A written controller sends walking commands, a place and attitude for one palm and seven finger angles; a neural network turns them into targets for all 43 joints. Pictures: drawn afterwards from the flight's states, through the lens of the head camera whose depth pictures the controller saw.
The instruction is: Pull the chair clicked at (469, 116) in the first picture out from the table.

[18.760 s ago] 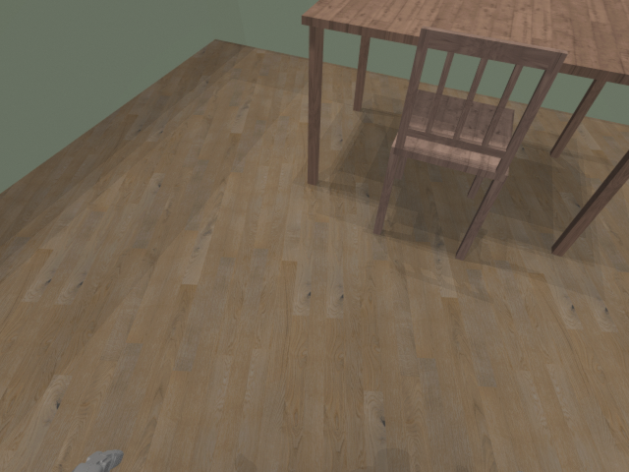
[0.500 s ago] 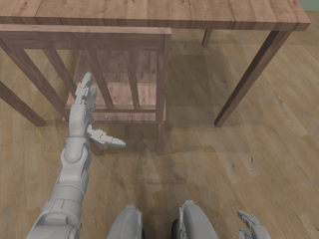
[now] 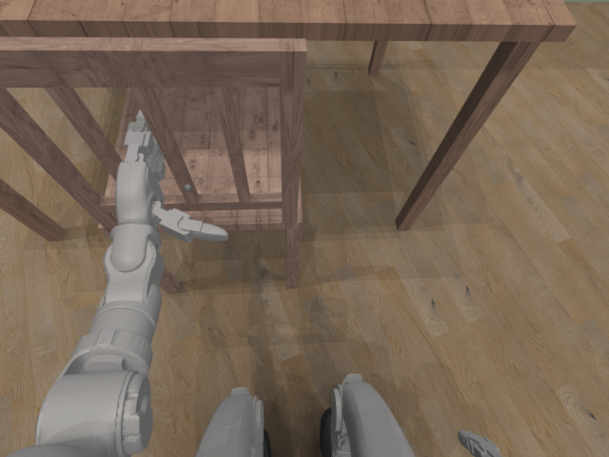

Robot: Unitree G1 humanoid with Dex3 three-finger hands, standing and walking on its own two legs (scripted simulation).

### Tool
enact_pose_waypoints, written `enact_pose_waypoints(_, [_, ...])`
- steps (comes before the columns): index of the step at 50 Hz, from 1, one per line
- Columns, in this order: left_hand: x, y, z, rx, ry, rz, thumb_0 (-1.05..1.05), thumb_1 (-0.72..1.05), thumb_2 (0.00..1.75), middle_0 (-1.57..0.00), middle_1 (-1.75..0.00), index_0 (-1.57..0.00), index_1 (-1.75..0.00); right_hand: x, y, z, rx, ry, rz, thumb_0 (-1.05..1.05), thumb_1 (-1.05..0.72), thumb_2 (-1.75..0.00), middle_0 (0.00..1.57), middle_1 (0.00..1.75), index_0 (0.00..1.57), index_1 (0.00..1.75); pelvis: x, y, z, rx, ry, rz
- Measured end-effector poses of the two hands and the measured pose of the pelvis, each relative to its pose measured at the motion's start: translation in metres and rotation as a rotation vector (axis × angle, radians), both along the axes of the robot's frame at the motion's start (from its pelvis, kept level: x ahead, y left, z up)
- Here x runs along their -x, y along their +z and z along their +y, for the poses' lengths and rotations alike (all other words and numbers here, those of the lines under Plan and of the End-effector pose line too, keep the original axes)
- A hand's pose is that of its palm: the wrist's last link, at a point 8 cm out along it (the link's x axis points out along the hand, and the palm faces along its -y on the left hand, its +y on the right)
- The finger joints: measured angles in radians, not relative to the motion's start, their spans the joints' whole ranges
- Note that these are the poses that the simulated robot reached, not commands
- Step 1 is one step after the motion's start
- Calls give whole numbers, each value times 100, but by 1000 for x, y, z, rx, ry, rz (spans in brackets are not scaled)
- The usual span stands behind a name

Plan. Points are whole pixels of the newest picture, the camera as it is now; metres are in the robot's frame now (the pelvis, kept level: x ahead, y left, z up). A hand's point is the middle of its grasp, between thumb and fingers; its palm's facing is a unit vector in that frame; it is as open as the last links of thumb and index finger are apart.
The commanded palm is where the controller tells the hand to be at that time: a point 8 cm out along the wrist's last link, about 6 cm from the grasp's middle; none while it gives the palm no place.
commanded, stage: push the fingers through the gap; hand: left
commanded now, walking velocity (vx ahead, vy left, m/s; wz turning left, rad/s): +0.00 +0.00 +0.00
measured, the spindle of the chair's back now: (171, 152) +0.52 +0.17 +0.01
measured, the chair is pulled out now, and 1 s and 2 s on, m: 0.00 0.00 0.00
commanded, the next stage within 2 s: hook a spindle and tug to test in 0.70 s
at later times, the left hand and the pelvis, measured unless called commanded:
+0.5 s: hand (186, 165) +0.49 +0.14 +0.02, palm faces +0.04 -1.00 -0.03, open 16.9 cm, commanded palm +0.46 +0.19 +0.02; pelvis +0.00 +0.00 +0.00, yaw -1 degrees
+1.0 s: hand (183, 170) +0.48 +0.15 +0.02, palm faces +0.03 -1.00 -0.02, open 16.5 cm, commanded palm +0.46 +0.18 +0.02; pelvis +0.00 +0.01 +0.00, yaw -1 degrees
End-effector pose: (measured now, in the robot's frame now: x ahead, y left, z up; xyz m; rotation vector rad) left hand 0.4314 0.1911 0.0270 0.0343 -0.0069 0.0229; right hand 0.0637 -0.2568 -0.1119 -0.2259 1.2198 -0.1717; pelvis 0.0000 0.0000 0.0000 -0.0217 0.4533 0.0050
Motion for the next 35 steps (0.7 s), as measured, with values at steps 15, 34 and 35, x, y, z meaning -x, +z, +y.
enact_pose_waypoints(15, [-33, -2, -2, 1, 14, -1, -1, -50, 30, -6, -8, -6, -8, 25, -5, -1, 8, -23, 84, 0, -91, -90, 20, 30, 20, 30, 3, -6, 0, 5, -2, 28])
enact_pose_waypoints(34, [-31, -1, 12, 11, 10, -2, -1, -50, 30, -6, -8, -6, -8, 32, 5, 3, 12, -39, 130, 0, -91, -90, 20, 30, 20, 30, -3, 0, 4, 17, -3, 26])
enact_pose_waypoints(35, [-32, -2, 11, 14, 7, 1, -1, -50, 30, -6, -8, -6, -8, 30, 5, 4, 14, -36, 127, 0, -91, -90, 20, 30, 20, 30, -3, 0, 5, 18, -2, 26])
